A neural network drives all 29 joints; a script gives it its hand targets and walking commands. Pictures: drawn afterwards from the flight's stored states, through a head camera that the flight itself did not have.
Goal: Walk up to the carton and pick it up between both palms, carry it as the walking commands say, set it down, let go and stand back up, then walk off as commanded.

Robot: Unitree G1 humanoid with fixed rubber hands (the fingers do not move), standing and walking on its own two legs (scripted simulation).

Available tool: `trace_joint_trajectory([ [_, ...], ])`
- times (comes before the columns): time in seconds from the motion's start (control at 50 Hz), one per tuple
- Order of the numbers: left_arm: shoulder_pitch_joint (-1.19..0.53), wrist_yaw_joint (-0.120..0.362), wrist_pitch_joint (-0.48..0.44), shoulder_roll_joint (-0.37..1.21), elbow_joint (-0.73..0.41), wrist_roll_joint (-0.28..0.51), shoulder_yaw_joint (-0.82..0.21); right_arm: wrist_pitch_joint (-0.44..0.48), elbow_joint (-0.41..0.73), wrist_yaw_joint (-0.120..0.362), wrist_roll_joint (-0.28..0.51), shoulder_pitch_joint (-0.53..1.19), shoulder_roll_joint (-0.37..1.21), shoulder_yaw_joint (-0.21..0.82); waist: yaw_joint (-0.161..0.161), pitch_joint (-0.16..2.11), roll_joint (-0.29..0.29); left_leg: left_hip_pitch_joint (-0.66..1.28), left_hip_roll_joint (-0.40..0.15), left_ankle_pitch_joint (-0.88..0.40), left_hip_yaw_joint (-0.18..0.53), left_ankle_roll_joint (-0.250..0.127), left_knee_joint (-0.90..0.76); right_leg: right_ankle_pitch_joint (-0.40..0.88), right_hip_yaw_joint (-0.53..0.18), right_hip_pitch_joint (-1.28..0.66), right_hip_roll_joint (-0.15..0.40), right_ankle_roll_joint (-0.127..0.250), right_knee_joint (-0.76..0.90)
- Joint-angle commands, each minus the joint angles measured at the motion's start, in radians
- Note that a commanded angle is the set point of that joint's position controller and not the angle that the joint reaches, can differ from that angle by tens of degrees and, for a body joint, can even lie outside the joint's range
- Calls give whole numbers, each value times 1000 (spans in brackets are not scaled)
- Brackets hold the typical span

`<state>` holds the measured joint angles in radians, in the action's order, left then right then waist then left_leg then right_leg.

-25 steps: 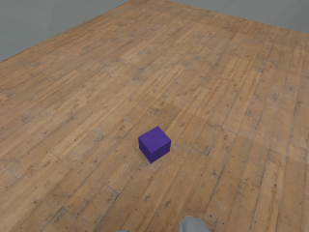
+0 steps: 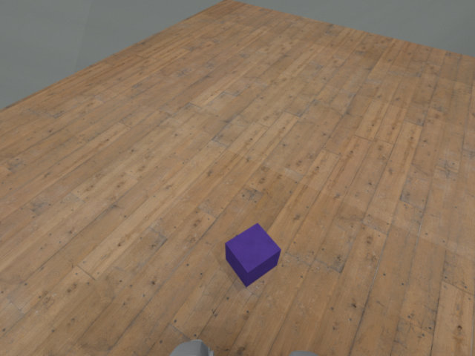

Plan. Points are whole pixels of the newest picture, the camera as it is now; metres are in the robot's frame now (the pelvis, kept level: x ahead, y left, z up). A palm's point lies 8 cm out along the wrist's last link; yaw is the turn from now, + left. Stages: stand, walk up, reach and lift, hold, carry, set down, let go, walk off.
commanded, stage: walk up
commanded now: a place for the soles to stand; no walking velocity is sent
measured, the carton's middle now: (252, 254) +0.61 -0.03 -0.66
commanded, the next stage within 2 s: none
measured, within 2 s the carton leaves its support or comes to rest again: neither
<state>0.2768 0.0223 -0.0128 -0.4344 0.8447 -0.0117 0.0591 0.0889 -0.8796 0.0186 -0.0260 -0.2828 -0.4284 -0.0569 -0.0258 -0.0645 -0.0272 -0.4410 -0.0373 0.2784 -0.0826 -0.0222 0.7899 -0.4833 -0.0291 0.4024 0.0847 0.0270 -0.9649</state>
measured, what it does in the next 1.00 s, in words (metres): steps on the spot: right foot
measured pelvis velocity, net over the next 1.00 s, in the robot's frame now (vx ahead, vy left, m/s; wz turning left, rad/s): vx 0.07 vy -0.02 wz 0.05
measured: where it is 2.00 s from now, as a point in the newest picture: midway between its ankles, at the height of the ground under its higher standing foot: outside the picture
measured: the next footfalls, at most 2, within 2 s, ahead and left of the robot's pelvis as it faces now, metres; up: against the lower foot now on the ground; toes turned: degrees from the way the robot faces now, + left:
right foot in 0.20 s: +0.14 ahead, -0.14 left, +0.00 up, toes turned -4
right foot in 1.44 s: +0.22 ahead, -0.25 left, +0.00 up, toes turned +10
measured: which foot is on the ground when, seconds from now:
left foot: down 0.00-1.00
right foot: up 0.00-0.18, down 0.20-1.00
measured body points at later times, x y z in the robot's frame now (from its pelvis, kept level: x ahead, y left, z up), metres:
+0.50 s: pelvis +0.06 -0.01 +0.01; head +0.09 +0.00 +0.46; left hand +0.17 +0.30 -0.11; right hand +0.16 -0.32 -0.10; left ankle +0.08 +0.11 -0.70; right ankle +0.10 -0.14 -0.70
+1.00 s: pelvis +0.07 -0.02 +0.04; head +0.09 -0.01 +0.49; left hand +0.15 +0.29 -0.10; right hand +0.17 -0.32 -0.08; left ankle +0.08 +0.11 -0.70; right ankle +0.10 -0.14 -0.70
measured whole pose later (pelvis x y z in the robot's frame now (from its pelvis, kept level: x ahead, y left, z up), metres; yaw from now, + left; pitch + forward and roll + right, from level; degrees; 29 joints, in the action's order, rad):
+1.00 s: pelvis +0.07 -0.02 +0.04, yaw +3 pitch -1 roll +0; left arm 0.05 0.03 0.02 -0.36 1.11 -0.01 0.04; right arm 0.05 -1.15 -0.02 -0.01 -0.08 -0.36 0.00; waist -0.01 -0.06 -0.03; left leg -0.22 -0.03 0.23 -0.02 0.02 0.47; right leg -0.22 0.11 0.23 0.06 -0.01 -0.47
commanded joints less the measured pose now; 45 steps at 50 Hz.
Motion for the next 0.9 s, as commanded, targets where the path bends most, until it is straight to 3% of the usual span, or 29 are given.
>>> trace_joint_trajectory([
  [0.0,-52,-24,-18,-217,-63,8,51,19,47,-43,22,-55,-328,-90,51,-33,99,191,-358,201,621,-243,-462,-15,-55,327,12,-10,-165],
  [0.04,12,-18,-18,-214,-6,1,58,17,53,-50,13,8,-289,-75,27,-15,194,134,-289,29,445,-211,-399,6,-21,222,27,-9,-98],
  [0.1,13,-6,-8,-171,21,8,67,19,47,-52,8,25,-263,-53,18,42,201,55,-251,-297,293,-193,-287,59,29,38,10,4,56],
  [0.12,5,-7,-7,-164,20,7,69,17,46,-54,13,40,-259,-46,16,69,191,47,-248,-373,272,-186,-250,79,47,-14,-6,12,113],
  [0.16,-12,-9,-11,-166,19,-7,73,10,46,-57,24,50,-241,-32,-4,114,143,-11,-202,-351,213,-124,-172,237,53,-164,-26,39,276],
  [0.18,-23,-8,-12,-185,18,-11,79,5,49,-57,28,60,-219,-23,-8,136,115,-20,-172,-293,193,-83,-139,344,-1,-194,5,50,313],
  [0.2,-74,-8,-15,-238,3,-13,84,4,45,-61,27,47,-210,-25,15,139,36,-33,-118,-202,155,-42,-98,416,-89,-184,78,78,339],
  [0.22,-119,-7,-11,-235,0,1,78,2,16,-66,35,28,-208,-26,34,177,-30,33,-61,-66,123,-23,-74,396,-145,-124,119,122,331],
  [0.24,-135,-7,-5,-209,-1,8,69,1,-1,-70,31,42,-206,-22,29,172,-33,79,-59,-18,135,-28,-85,361,-123,-81,110,122,319],
  [0.28,-160,-7,6,-182,6,13,56,7,-32,-70,17,69,-236,-24,22,151,43,85,-112,-78,211,-55,-171,331,-44,-61,52,69,260],
  [0.32,-166,-6,15,-165,32,17,47,10,-55,-71,16,93,-254,-23,17,120,46,75,-173,-133,283,-93,-222,309,5,-57,16,33,234],
  [0.36,-175,-6,16,-166,52,15,46,8,-71,-72,17,122,-252,-19,15,126,52,69,-165,-173,265,-89,-218,334,2,-100,19,34,258],
  [0.4,-181,-6,12,-167,67,14,47,2,-84,-68,18,155,-232,-12,8,133,55,43,-127,-131,208,-52,-215,323,-22,-146,42,48,322],
  [0.48,-227,-10,6,-172,94,8,43,-6,-128,-60,20,181,-200,-5,26,133,13,106,-74,-95,153,-29,-220,284,-55,-126,82,63,417],
  [0.64,-283,-7,4,-153,140,4,31,-14,-183,-52,17,218,-170,4,31,124,-31,169,-68,-120,147,-25,-298,260,-41,-151,94,40,522],
  [0.88,-295,-2,9,-128,189,4,21,-21,-214,-50,17,248,-167,11,20,131,22,195,-85,-179,151,-15,-398,318,-3,-258,77,21,582],
])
